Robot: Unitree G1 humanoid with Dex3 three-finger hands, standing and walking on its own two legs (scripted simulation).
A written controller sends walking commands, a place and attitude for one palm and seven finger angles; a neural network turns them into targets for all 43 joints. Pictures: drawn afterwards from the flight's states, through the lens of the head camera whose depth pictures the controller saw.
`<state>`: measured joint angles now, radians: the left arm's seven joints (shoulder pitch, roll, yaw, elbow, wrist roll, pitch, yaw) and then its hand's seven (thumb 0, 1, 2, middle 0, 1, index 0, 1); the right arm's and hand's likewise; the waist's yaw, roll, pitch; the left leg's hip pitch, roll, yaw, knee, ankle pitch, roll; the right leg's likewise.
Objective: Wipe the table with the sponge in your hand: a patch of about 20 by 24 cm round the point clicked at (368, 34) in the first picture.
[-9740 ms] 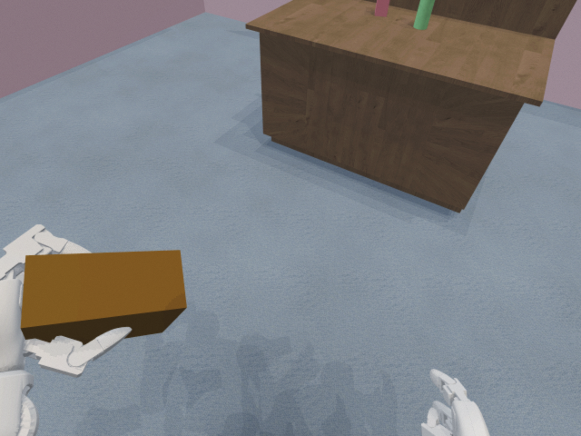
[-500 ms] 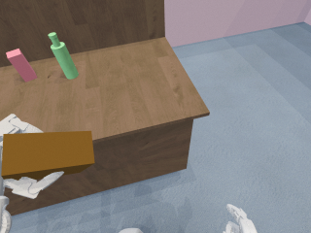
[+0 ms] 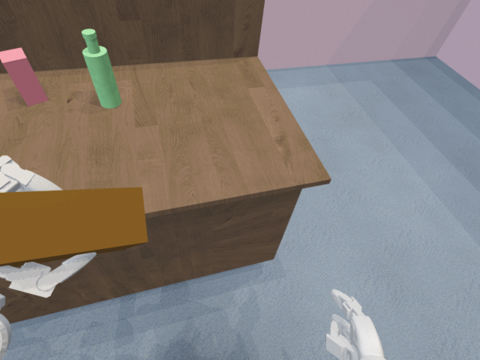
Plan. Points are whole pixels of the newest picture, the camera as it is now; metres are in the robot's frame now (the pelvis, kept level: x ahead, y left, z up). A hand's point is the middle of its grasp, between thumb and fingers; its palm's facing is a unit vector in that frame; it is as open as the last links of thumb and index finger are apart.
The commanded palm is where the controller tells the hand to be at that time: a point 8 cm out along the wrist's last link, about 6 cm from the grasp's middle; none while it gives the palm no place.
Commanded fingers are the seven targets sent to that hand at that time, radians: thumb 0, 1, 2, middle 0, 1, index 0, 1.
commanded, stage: come to a stop and stand still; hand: left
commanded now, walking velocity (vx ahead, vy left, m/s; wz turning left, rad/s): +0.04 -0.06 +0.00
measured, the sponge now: (93, 225) +0.23 +0.21 +0.16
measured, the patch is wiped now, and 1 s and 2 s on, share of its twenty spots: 0.00 0.00 0.00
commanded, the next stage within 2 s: look again from close up in 1.06 s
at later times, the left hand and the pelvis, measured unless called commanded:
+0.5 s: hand (75, 301) +0.15 +0.19 +0.16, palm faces +0.40 -0.84 -0.37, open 10.0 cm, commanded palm +0.10 +0.23 +0.18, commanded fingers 0.00 0.10 1.30 -1.20 -1.60 -1.20 -1.60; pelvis -0.06 -0.05 +0.00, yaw +0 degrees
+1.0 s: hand (72, 341) +0.12 +0.18 +0.16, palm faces +0.37 -0.85 -0.38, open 9.9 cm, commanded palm +0.06 +0.23 +0.18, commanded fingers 0.00 0.10 1.30 -1.20 -1.60 -1.20 -1.60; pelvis -0.10 -0.05 +0.00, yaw -1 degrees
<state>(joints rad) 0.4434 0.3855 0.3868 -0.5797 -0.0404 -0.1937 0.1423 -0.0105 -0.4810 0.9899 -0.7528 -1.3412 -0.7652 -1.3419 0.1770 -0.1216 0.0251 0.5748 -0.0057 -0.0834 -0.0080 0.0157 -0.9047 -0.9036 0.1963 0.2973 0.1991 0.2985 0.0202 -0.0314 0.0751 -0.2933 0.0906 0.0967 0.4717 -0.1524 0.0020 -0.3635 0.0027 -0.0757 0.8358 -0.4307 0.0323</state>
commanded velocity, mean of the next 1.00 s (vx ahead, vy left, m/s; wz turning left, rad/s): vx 0.00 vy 0.00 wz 0.00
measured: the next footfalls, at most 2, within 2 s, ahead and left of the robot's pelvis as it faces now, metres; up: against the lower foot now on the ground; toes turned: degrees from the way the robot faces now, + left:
right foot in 0.16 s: +0.02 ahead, -0.11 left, +0.00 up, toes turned -3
left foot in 0.46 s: -0.01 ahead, +0.07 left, +0.00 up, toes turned +0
